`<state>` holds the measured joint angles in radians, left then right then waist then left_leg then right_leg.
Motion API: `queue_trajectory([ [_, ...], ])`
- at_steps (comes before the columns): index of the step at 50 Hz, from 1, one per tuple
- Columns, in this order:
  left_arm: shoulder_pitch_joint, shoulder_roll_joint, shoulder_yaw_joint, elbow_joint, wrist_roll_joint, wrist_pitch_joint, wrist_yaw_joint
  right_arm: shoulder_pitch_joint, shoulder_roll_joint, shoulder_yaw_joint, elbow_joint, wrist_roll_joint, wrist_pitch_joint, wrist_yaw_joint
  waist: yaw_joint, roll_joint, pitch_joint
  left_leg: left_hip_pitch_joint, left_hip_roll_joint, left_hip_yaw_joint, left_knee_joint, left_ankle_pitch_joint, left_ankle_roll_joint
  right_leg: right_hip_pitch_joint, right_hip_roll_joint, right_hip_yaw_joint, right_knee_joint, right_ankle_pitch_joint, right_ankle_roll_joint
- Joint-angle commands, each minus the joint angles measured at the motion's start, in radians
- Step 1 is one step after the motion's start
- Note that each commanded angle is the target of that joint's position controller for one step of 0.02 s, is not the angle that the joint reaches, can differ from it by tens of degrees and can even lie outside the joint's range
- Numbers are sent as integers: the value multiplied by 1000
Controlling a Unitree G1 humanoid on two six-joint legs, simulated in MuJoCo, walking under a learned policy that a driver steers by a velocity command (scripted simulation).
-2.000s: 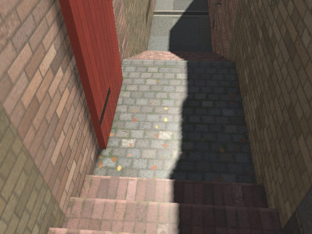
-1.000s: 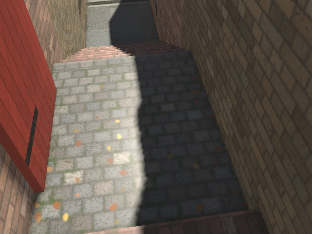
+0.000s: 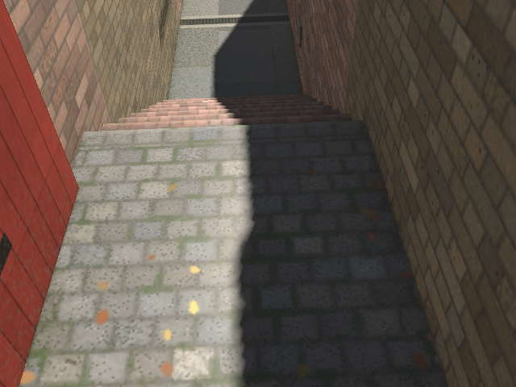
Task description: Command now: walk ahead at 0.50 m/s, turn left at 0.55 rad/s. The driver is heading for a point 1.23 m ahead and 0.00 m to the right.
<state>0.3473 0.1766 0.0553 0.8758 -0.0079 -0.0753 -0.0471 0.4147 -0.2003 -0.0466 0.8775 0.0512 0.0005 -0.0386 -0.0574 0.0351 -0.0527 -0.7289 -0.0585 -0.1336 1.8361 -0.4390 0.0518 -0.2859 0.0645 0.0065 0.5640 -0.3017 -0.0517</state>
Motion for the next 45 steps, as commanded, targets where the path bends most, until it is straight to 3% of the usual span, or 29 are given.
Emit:
queue_trajectory([
  [1,-106,39,-15,-71,14,-62,16,-17,-128,-53,-89,-27,-23,-11,-36,-49,169,-107,115,-132,-472,374,-6,-164,-275,225,-253,229,-69],
  [2,-56,47,-18,-40,27,-66,33,-81,-97,-53,-98,-51,-29,-11,3,-96,150,-77,107,-94,-595,454,-28,-152,-259,174,-275,381,-88],
  [3,-11,100,-2,2,52,-54,51,-83,-48,-43,-112,-48,-28,-10,-2,-156,113,-61,112,-80,-594,483,-33,-127,-271,170,-247,564,-108],
  [4,17,145,9,18,73,-47,59,-26,-32,-37,-88,-40,-22,3,-23,-159,62,-72,113,-78,-551,545,-30,-65,-297,178,-199,633,-130],
  [5,53,84,0,19,38,-48,75,-94,-87,-50,-129,-11,-33,20,-11,-118,74,-123,114,-144,-749,687,-11,17,-245,125,-185,457,-82],
  [6,104,92,2,42,16,-48,87,-168,-73,-41,-137,-11,-42,30,30,-122,78,-166,96,-144,-840,784,9,79,-255,149,-151,397,-74],
  [7,124,81,-6,49,-6,-47,103,-227,-76,-36,-156,-31,-54,37,39,-107,90,-139,83,-145,-997,913,11,86,-232,116,-120,352,-64],
  [8,143,83,-10,57,5,-45,110,-271,-55,-27,-171,-41,-52,51,54,-86,108,-62,70,-83,-1078,1013,12,26,-213,75,-102,283,-63],
  [10,169,92,-14,69,3,-38,108,-314,-38,-19,-194,-50,-46,70,71,-78,124,62,71,-35,-1116,1080,14,-40,-215,85,-65,126,-79],
  [12,192,96,-16,53,3,-30,98,-354,-59,-19,-214,-41,-42,85,90,-65,162,5,80,-37,-1126,1011,19,14,-237,132,20,89,-103],
  [14,246,119,-13,51,5,-10,92,-458,-49,-4,-254,-35,-48,99,158,-58,214,-133,92,-10,-1196,874,9,148,-258,180,94,93,-127],
  [16,291,114,-11,58,-9,13,95,-567,-34,12,-282,-17,-60,120,218,-46,233,-140,113,38,-1303,827,-6,211,-253,190,178,98,-130],
  [19,277,134,-9,74,-19,34,95,-565,-42,13,-264,-15,-75,136,222,-53,234,25,128,87,-1439,711,5,186,-259,202,270,244,-124],
  [20,242,161,0,89,-7,37,89,-440,-66,-1,-218,-11,-73,132,152,-74,190,213,160,55,-1507,687,45,136,-271,207,375,296,-117],
  [21,214,147,-3,104,6,25,77,-225,-127,-31,-141,-27,-65,120,50,-49,83,512,133,105,-1520,784,72,47,-222,162,572,377,-98],
  [22,205,114,-7,114,5,-2,58,11,-200,-58,-58,-50,-58,106,-49,40,-37,906,169,104,-1430,1049,111,-203,-108,72,940,152,-36],
  [23,319,35,-31,119,-25,-26,42,131,-229,-51,-23,-72,-65,99,-49,235,-248,1342,375,-75,-1074,1445,234,-570,-10,110,1392,-559,28],
  [24,294,141,-21,68,-42,-55,37,165,-222,-55,-11,-53,-57,91,-89,228,-405,1397,415,-195,-1066,1331,293,-660,-45,206,1433,-528,44],
  [25,162,165,-16,-14,-62,-62,35,155,-234,-63,-22,-53,-47,79,-110,186,-398,1382,448,-310,-1236,807,336,-788,-75,181,1308,-449,40],
  [26,50,122,-26,-62,-60,-54,53,78,-242,-64,-9,-43,-39,60,-50,54,-286,1211,448,-410,-1397,400,333,-854,-124,70,1258,-326,50],
  [27,-1,156,-10,-70,-38,-37,76,-93,-170,-35,-78,-45,-49,53,7,-114,-165,932,435,-389,-1516,294,296,-752,-153,48,1084,-104,47],
  [28,15,98,-16,-61,-34,-21,84,-140,-174,-35,-72,-65,-70,45,56,-54,-121,772,492,-461,-1509,351,319,-690,-171,98,1076,-37,52],
  [29,19,92,-9,-48,-13,-2,83,-198,-131,-20,-71,-60,-85,46,107,-104,-4,551,430,-330,-1533,509,272,-592,-204,119,894,24,78],
  [30,32,68,-5,-47,-1,4,77,-216,-107,-15,-68,-60,-90,50,130,-47,37,450,366,-204,-1549,522,227,-505,-226,135,734,54,86],
  [33,-80,73,0,-98,5,-6,59,-171,-115,-17,-36,-62,-100,25,100,75,56,407,266,12,-1581,719,171,-389,-203,82,396,255,88],
  [37,-221,60,-8,-152,-7,4,33,-101,-170,-34,1,-43,-95,16,47,44,47,532,269,94,-1600,690,124,-317,-132,34,142,429,38],
  [41,-334,94,-1,-218,-3,11,5,-63,-178,-39,24,-34,-79,20,18,23,107,713,307,137,-1556,688,81,-391,-105,10,74,312,-29],
  [43,-296,123,11,-231,3,10,-4,-82,-215,-47,17,-35,-71,18,59,44,58,742,303,176,-1443,936,54,-263,-52,-54,63,195,-65],
  [45,-17,222,59,-169,0,14,0,-107,-220,-44,-10,-48,-61,6,193,-4,-80,591,237,245,-1065,1024,1,150,-17,-20,38,292,-125],
])
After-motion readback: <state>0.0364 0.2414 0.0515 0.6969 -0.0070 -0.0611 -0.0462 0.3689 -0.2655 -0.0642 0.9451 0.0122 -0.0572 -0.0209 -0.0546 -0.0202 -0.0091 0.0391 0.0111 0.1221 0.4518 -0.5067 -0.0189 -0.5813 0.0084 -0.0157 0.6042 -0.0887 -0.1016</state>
